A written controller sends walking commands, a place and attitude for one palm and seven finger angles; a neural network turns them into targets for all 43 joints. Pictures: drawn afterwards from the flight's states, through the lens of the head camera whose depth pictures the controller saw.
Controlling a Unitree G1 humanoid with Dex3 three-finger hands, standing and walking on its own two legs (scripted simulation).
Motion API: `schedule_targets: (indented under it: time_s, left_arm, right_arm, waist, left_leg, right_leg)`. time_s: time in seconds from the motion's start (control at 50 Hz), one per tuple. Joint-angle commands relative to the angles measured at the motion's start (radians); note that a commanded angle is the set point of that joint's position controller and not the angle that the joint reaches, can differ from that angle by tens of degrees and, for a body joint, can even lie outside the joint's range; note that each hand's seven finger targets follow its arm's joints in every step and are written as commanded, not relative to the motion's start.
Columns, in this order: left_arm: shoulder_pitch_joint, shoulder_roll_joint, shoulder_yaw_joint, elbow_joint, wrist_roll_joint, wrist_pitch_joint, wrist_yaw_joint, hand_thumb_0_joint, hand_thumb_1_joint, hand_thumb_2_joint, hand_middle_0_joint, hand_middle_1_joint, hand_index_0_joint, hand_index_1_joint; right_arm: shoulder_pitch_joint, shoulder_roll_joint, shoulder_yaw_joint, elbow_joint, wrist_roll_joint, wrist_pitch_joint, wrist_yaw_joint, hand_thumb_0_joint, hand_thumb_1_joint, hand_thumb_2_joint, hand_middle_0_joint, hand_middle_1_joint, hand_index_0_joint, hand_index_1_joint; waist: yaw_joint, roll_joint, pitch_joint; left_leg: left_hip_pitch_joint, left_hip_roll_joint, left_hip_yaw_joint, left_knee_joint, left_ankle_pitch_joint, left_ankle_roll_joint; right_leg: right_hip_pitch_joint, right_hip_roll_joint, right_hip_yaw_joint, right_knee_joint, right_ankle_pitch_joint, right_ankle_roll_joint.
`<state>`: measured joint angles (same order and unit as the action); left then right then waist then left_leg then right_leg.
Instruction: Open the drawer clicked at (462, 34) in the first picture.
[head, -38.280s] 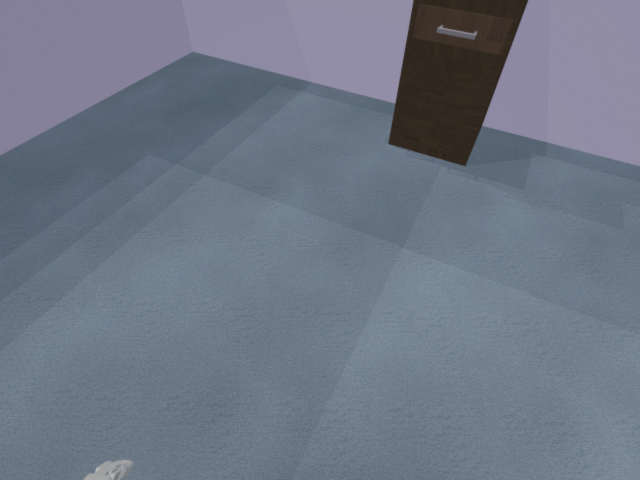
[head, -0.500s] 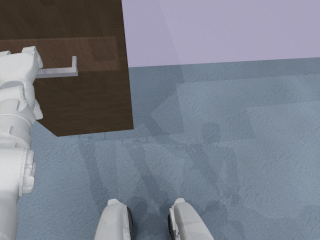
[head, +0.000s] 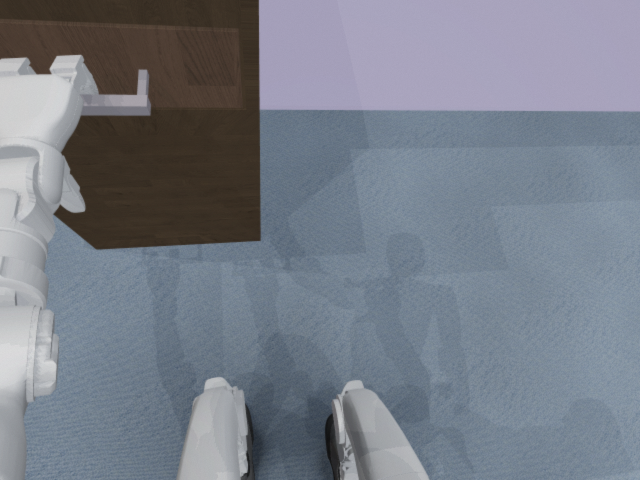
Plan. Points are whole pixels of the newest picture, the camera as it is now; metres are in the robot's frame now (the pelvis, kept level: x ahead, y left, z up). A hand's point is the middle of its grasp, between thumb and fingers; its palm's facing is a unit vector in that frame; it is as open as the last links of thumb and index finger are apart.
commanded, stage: lower the fingers behind the handle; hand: left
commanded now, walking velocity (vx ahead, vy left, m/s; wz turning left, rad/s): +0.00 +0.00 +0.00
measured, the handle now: (78, 91) +0.59 +0.26 +0.00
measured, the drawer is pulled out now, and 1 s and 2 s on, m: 0.00 0.00 0.00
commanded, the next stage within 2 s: close the thumb around the handle in 0.98 s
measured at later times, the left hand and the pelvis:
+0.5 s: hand (70, 141) +0.53 +0.27 -0.02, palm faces -0.06 -0.03 -1.00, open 13.9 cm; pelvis -0.01 +0.00 -0.03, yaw +0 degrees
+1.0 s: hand (80, 140) +0.53 +0.26 -0.02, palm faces -0.15 -0.01 -0.99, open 13.9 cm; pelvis +0.00 -0.01 -0.03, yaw +0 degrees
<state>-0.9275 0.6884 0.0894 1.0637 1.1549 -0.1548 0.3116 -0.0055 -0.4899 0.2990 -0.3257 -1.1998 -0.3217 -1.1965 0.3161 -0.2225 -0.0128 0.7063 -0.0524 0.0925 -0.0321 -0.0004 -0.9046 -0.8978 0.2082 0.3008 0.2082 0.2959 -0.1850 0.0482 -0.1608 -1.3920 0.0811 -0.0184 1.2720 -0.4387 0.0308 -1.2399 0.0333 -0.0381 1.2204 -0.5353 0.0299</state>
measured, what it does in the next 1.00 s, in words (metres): stands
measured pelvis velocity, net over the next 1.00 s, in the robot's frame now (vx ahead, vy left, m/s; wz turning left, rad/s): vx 0.00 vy -0.01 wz -0.01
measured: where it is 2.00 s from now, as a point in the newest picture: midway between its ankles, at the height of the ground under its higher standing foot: (293, 469)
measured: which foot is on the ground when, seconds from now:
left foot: down 0.00-1.00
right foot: down 0.00-1.00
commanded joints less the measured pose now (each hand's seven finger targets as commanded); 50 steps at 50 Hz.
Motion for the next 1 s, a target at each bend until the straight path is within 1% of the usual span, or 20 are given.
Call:
schedule_targets:
  time_s: [0.0, 0.08, 0.14, 0.22, 0.26, 0.3, 0.32, 0.38, 0.4, 0.44, 0.48, 0.52, 0.58, 0.6, 0.66, 0.72, 0.74, 0.86, 0.92, 0.98]
  left_arm:
    - [-0.49, 0.314, 0.071, -0.201, -0.013, 0.009, 0.064, 0.0, -0.5, 0.3, -0.3, -1.2, -0.3, -1.2]
    - [-0.411, 0.207, -0.018, -0.025, -0.004, 0.08, 0.06, 0.0, -0.5, 0.3, -0.3, -1.2, -0.3, -1.2]
    - [-0.413, 0.176, -0.061, 0.021, -0.006, 0.102, 0.009, 0.0, -0.5, 0.3, -0.3, -1.2, -0.3, -1.2]
    - [-0.398, 0.22, -0.044, 0.012, -0.022, 0.06, -0.064, 0.0, -0.5, 0.3, -0.3, -1.2, -0.3, -1.2]
    - [-0.391, 0.181, -0.069, 0.007, -0.032, 0.035, -0.09, 0.0, -0.5, 0.3, -0.3, -1.2, -0.3, -1.2]
    - [-0.357, 0.194, -0.053, 0.016, -0.029, 0.009, -0.1, 0.0, -0.5, 0.3, -0.3, -1.2, -0.3, -1.2]
    - [-0.376, 0.205, -0.045, -0.017, -0.026, -0.009, -0.098, 0.0, -0.5, 0.3, -0.3, -1.2, -0.3, -1.2]
    - [-0.418, 0.233, -0.005, -0.129, -0.018, -0.074, -0.069, 0.0, -0.5, 0.3, -0.3, -1.2, -0.3, -1.2]
    - [-0.434, 0.277, 0.039, -0.166, -0.015, -0.095, -0.05, 0.0, -0.5, 0.3, -0.3, -1.2, -0.3, -1.2]
    - [-0.464, 0.306, 0.07, -0.216, -0.007, -0.111, 0.006, 0.0, -0.5, 0.3, -0.3, -1.2, -0.3, -1.2]
    - [-0.429, 0.225, 0.025, -0.142, -0.004, -0.074, 0.049, 0.0, -0.5, 0.3, -0.3, -1.2, -0.3, -1.2]
    - [-0.445, 0.242, 0.034, -0.103, 0.002, -0.032, 0.084, 0.0, -0.5, 0.3, -0.3, -1.2, -0.3, -1.2]
    - [-0.51, 0.276, 0.037, -0.127, 0.013, 0.041, 0.113, 0.0, -0.5, 0.3, -0.3, -1.2, -0.3, -1.2]
    - [-0.522, 0.285, 0.041, -0.12, 0.015, 0.069, 0.111, 0.0, -0.5, 0.3, -0.3, -1.2, -0.3, -1.2]
    - [-0.543, 0.276, 0.006, -0.102, 0.01, 0.143, 0.077, 0.0, -0.5, 0.3, -0.3, -1.2, -0.3, -1.2]
    - [-0.539, 0.292, 0.0, -0.126, -0.001, 0.163, 0.013, 0.0, -0.5, 0.3, -0.3, -1.2, -0.3, -1.2]
    - [-0.514, 0.279, -0.01, -0.107, -0.006, 0.164, -0.012, 0.0, -0.5, 0.3, -0.3, -1.2, -0.3, -1.2]
    - [-0.443, 0.294, -0.012, -0.089, -0.026, 0.043, -0.106, 0.0, -0.5, 0.3, -0.3, -1.2, -0.3, -1.2]
    - [-0.395, 0.327, 0.032, -0.12, -0.025, -0.039, -0.095, 0.0, -0.5, 0.3, -0.3, -1.2, -0.3, -1.2]
    - [-0.362, 0.337, 0.062, -0.131, -0.028, -0.079, -0.056, 0.0, -0.5, 0.3, -0.3, -1.2, -0.3, -1.2]
  right_arm:
    - [0.211, -0.218, -0.07, 0.0, -0.003, -0.013, -0.014, 0.0, -0.9, -0.9, 0.2, 0.3, 0.2, 0.3]
    - [0.207, -0.213, -0.057, -0.012, 0.002, -0.003, -0.003, 0.0, -0.9, -0.9, 0.2, 0.3, 0.2, 0.3]
    - [0.213, -0.214, -0.052, -0.029, 0.009, 0.005, -0.006, 0.0, -0.9, -0.9, 0.2, 0.3, 0.2, 0.3]
    - [0.215, -0.214, -0.046, -0.045, 0.012, 0.008, -0.021, 0.0, -0.9, -0.9, 0.2, 0.3, 0.2, 0.3]
    - [0.21, -0.207, -0.047, -0.053, 0.014, 0.003, -0.024, 0.0, -0.9, -0.9, 0.2, 0.3, 0.2, 0.3]
    - [0.208, -0.208, -0.046, -0.059, 0.015, 0.004, -0.026, 0.0, -0.9, -0.9, 0.2, 0.3, 0.2, 0.3]
    - [0.205, -0.21, -0.046, -0.062, 0.014, 0.003, -0.028, 0.0, -0.9, -0.9, 0.2, 0.3, 0.2, 0.3]
    - [0.193, -0.207, -0.055, -0.068, 0.003, -0.005, -0.024, 0.0, -0.9, -0.9, 0.2, 0.3, 0.2, 0.3]
    - [0.194, -0.21, -0.059, -0.064, -0.001, -0.008, -0.023, 0.0, -0.9, -0.9, 0.2, 0.3, 0.2, 0.3]
    - [0.188, -0.215, -0.065, -0.06, -0.007, -0.013, -0.017, 0.0, -0.9, -0.9, 0.2, 0.3, 0.2, 0.3]
    - [0.19, -0.211, -0.067, -0.051, -0.008, -0.016, -0.006, 0.0, -0.9, -0.9, 0.2, 0.3, 0.2, 0.3]
    - [0.194, -0.223, -0.066, -0.046, -0.005, -0.015, 0.002, 0.0, -0.9, -0.9, 0.2, 0.3, 0.2, 0.3]
    - [0.207, -0.231, -0.068, -0.039, -0.005, -0.008, 0.01, 0.0, -0.9, -0.9, 0.2, 0.3, 0.2, 0.3]
    - [0.211, -0.233, -0.066, -0.037, -0.004, -0.005, 0.012, 0.0, -0.9, -0.9, 0.2, 0.3, 0.2, 0.3]
    - [0.216, -0.23, -0.058, -0.035, 0.006, 0.005, 0.007, 0.0, -0.9, -0.9, 0.2, 0.3, 0.2, 0.3]
    - [0.219, -0.223, -0.051, -0.039, 0.013, 0.004, -0.004, 0.0, -0.9, -0.9, 0.2, 0.3, 0.2, 0.3]
    - [0.216, -0.218, -0.049, -0.042, 0.016, 0.002, -0.009, 0.0, -0.9, -0.9, 0.2, 0.3, 0.2, 0.3]
    - [0.186, -0.198, -0.028, -0.051, 0.022, -0.022, -0.039, 0.0, -0.9, -0.9, 0.2, 0.3, 0.2, 0.3]
    - [0.177, -0.197, -0.028, -0.061, 0.017, -0.031, -0.04, 0.0, -0.9, -0.9, 0.2, 0.3, 0.2, 0.3]
    - [0.177, -0.201, -0.033, -0.068, 0.015, -0.035, -0.034, 0.0, -0.9, -0.9, 0.2, 0.3, 0.2, 0.3]
  waist:
    - [-0.008, 0.241, -0.612]
    - [-0.025, 0.184, -0.454]
    - [-0.042, 0.125, -0.435]
    - [-0.038, 0.108, -0.453]
    - [-0.047, 0.097, -0.422]
    - [-0.035, 0.086, -0.408]
    - [-0.039, 0.097, -0.427]
    - [-0.017, 0.169, -0.51]
    - [-0.007, 0.181, -0.546]
    - [0.001, 0.233, -0.611]
    - [-0.013, 0.212, -0.557]
    - [-0.019, 0.198, -0.533]
    - [-0.016, 0.23, -0.641]
    - [-0.012, 0.241, -0.66]
    - [-0.028, 0.218, -0.637]
    - [-0.02, 0.217, -0.678]
    - [-0.023, 0.2, -0.652]
    - [-0.035, 0.111, -0.468]
    - [-0.007, 0.141, -0.475]
    - [0.003, 0.122, -0.482]
  left_leg:
    - [0.77, -0.028, -0.077, -0.107, 0.355, -0.001]
    - [0.68, -0.031, -0.063, -0.124, 0.283, 0.001]
    - [0.629, -0.035, -0.052, -0.118, 0.261, 0.008]
    - [0.58, -0.038, -0.04, -0.092, 0.257, 0.018]
    - [0.542, -0.038, -0.038, -0.079, 0.224, 0.022]
    - [0.526, -0.037, -0.043, -0.07, 0.219, 0.022]
    - [0.524, -0.034, -0.045, -0.056, 0.219, 0.022]
    - [0.546, -0.03, -0.059, -0.023, 0.233, 0.015]
    - [0.558, -0.026, -0.069, -0.012, 0.243, 0.013]
    - [0.591, -0.024, -0.087, 0.004, 0.252, 0.004]
    - [0.566, -0.022, -0.093, 0.001, 0.212, 0.0]
    - [0.544, -0.021, -0.097, -0.005, 0.173, -0.001]
    - [0.586, -0.027, -0.097, -0.001, 0.192, -0.002]
    - [0.6, -0.027, -0.099, -0.002, 0.211, -0.003]
    - [0.615, -0.029, -0.09, -0.026, 0.194, 0.001]
    - [0.637, -0.032, -0.078, -0.031, 0.216, 0.009]
    - [0.624, -0.034, -0.074, -0.032, 0.207, 0.012]
    - [0.42, -0.04, -0.026, -0.003, 0.126, 0.036]
    - [0.402, -0.041, -0.025, 0.014, 0.153, 0.034]
    - [0.373, -0.04, -0.022, 0.038, 0.177, 0.034]
  right_leg:
    - [0.025, 0.048, -0.044, -0.146, 0.25, -0.066]
    - [0.002, 0.051, -0.055, -0.163, 0.218, -0.068]
    - [0.024, 0.052, -0.051, -0.165, 0.218, -0.064]
    - [0.048, 0.047, -0.039, -0.145, 0.228, -0.063]
    - [0.028, 0.044, -0.037, -0.137, 0.209, -0.061]
    - [0.0, 0.043, -0.039, -0.117, 0.196, -0.066]
    - [-0.016, 0.042, -0.038, -0.104, 0.195, -0.064]
    - [-0.061, 0.042, -0.034, -0.062, 0.187, -0.072]
    - [-0.076, 0.042, -0.035, -0.04, 0.184, -0.075]
    - [-0.117, 0.043, -0.036, -0.012, 0.177, -0.077]
    - [-0.147, 0.042, -0.048, -0.01, 0.156, -0.074]
    - [-0.165, 0.042, -0.051, -0.006, 0.142, -0.071]
    - [-0.133, 0.045, -0.051, -0.01, 0.155, -0.071]
    - [-0.124, 0.045, -0.053, -0.005, 0.161, -0.072]
    - [-0.084, 0.048, -0.056, -0.043, 0.161, -0.065]
    - [-0.03, 0.05, -0.049, -0.064, 0.176, -0.064]
    - [-0.024, 0.051, -0.046, -0.073, 0.174, -0.063]
    - [0.02, 0.047, -0.012, -0.09, 0.161, -0.055]
    - [0.006, 0.046, -0.007, -0.06, 0.174, -0.063]
    - [-0.004, 0.047, -0.006, -0.037, 0.192, -0.064]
